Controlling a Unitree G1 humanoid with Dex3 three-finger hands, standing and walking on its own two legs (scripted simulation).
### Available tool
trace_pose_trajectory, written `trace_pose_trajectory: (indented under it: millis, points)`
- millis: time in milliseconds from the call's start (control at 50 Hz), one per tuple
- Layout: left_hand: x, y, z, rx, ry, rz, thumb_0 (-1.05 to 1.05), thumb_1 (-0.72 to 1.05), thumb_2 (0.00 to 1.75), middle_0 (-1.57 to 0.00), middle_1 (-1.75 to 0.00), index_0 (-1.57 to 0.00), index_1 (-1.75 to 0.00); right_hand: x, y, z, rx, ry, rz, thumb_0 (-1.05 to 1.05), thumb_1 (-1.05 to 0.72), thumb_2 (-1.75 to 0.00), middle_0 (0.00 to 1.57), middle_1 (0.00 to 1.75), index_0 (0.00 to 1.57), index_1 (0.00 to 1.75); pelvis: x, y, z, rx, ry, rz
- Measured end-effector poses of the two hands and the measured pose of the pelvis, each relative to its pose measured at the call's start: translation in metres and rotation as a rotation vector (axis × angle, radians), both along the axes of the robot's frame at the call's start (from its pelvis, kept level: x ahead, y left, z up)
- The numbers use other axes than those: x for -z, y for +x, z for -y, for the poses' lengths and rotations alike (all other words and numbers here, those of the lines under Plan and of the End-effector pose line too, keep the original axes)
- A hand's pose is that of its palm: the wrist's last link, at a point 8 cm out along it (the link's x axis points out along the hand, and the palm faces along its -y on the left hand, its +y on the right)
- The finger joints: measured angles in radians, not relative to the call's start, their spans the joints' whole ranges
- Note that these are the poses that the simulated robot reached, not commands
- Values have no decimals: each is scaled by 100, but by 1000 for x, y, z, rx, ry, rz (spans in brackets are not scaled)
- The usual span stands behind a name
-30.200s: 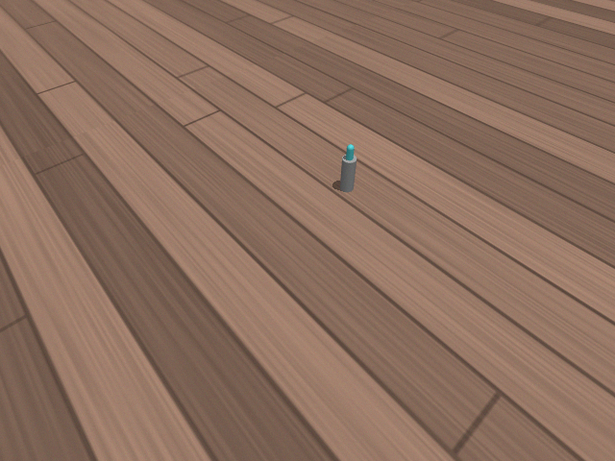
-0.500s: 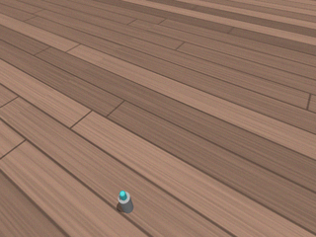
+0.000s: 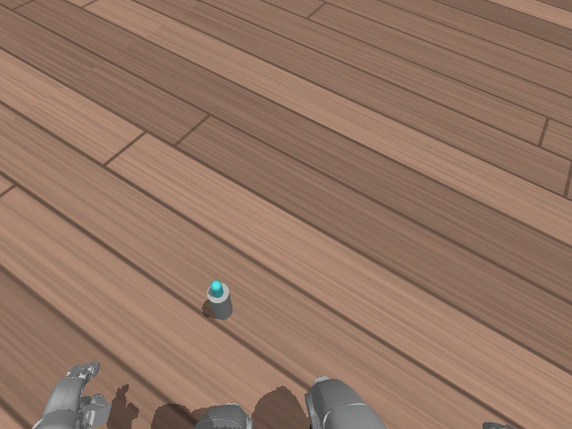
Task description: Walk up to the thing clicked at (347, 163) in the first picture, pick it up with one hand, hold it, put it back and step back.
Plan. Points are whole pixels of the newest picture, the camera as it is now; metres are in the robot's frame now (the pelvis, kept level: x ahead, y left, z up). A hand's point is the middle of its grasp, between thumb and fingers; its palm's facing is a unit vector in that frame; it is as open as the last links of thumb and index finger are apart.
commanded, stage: step back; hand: left
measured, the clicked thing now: (219, 298) +0.49 +0.17 -0.63
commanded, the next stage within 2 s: none
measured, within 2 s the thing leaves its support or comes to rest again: neither
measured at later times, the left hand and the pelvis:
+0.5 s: hand out of the picture +0.02 +0.25 -0.13, palm faces -0.07 -0.91 -0.41, open 7.4 cm; pelvis -0.10 -0.01 +0.01, yaw -4 degrees
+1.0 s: hand out of the picture -0.15 +0.25 -0.15, palm faces -0.09 -0.91 -0.41, open 7.4 cm; pelvis -0.26 -0.02 -0.01, yaw -5 degrees
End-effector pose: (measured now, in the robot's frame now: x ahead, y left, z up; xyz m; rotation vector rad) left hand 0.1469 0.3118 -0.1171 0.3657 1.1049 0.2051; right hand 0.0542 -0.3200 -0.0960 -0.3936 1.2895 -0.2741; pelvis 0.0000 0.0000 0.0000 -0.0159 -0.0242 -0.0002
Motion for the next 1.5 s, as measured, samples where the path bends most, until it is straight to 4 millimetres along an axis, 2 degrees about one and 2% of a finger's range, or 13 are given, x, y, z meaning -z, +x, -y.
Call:
trace_pose_trajectory:
  millis: [180, 320, 400, 520, 640, 760, 920, 1000, 1100, 1220, 1320, 1400, 1500]
  points:
    - [-1, -48, 9, 56, -12, -82, 1, 90, 89, -21, -30, -20, -30, 1, -28, -13, 28, 16, 76, 1, -90, -89, 21, 31, 20, 30, -5, -31, -4, 58, -1, -4]
    - [-3, -89, 22, 71, 16, -75, 1, 90, 89, -21, -30, -20, -30, 22, -49, 2, 35, 52, 136, 1, -90, -89, 21, 31, 20, 30, 8, -66, 9, 89, -9, 15]
    - [-16, -118, 28, 61, 11, -62, 1, 90, 89, -21, -30, -21, -30, 20, -64, 6, 50, 66, 131, 1, -90, -89, 21, 30, 20, 30, 0, -83, 12, 86, 20, 22]
    - [-29, -137, 21, 47, 26, -9, 1, 90, 89, -21, -30, -21, -30, 10, -93, 5, 16, 48, 114, 1, -90, -90, 21, 30, 20, 30, -7, -109, 6, 64, 34, 2]
    - [-15, -155, 2, 36, 4, 56, 1, 90, 89, -21, -30, -21, -30, 9, -125, -6, -33, 9, 87, 1, -90, -90, 21, 30, 20, 30, 4, -144, -5, 29, 40, 21]
    - [-13, -196, 0, 15, -11, 2, 1, 90, 89, -21, -30, -20, -30, -8, -152, -15, -39, 14, 124, 1, -90, -89, 21, 30, 20, 30, -7, -175, -5, 44, 4, 18]
    - [-10, -264, 9, 42, 9, -71, 1, 90, 89, -21, -30, -20, -30, -9, -182, 2, -45, 7, 214, 1, -90, -89, 21, 31, 20, 30, -2, -227, 8, 92, -1, 9]
    - [-8, -302, 22, 45, 32, -82, 1, 90, 89, -21, -30, -20, -30, 7, -207, 22, -30, 21, 234, 1, -90, -89, 21, 31, 20, 30, 9, -258, 21, 95, -16, 18]
    - [-23, -348, 35, 26, 31, -89, 1, 90, 89, -21, -30, -21, -30, 11, -250, 29, 12, 42, 182, 1, -90, -90, 21, 30, 20, 30, -1, -285, 26, 83, 32, 21]
    - [-32, -366, 30, 25, 57, -28, 1, 90, 89, -21, -30, -21, -30, 15, -306, 25, -8, 45, 97, 1, -90, -90, 21, 30, 20, 30, -4, -319, 25, 44, 40, 9]
    - [-19, -377, 17, 23, 43, 42, 1, 90, 89, -21, -30, -21, -30, 20, -346, 13, -38, 30, 46, 1, -90, -90, 21, 30, 20, 30, 7, -356, 17, 3, 46, 18]
    - [-16, -399, 18, 9, 22, 26, 1, 90, 89, -21, -30, -21, -30, 11, -372, 5, -47, 43, 56, 1, -90, -89, 21, 30, 20, 30, 1, -382, 17, 8, 21, 25]
    - [-17, -437, 26, 18, 5, -1, 1, 90, 89, -21, -30, -20, -30, -1, -389, 11, -49, 28, 112, 1, -90, -89, 21, 31, 20, 30, -5, -414, 23, 39, 5, 9]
